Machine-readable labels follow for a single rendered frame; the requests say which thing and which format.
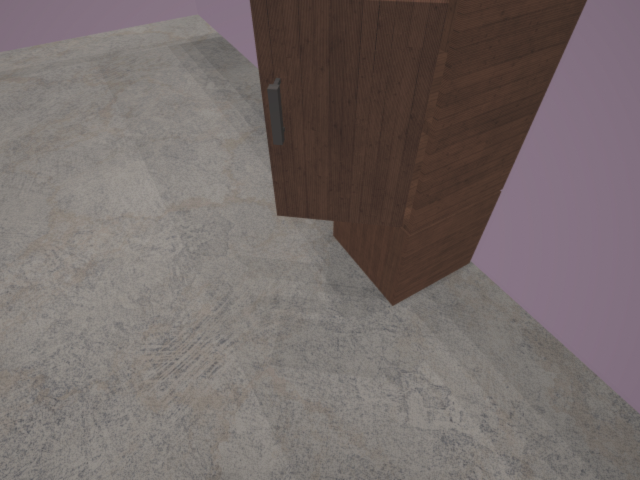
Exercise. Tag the handle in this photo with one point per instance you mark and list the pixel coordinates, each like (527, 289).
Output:
(275, 108)

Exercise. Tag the cupboard door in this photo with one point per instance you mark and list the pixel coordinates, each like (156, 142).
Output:
(356, 77)

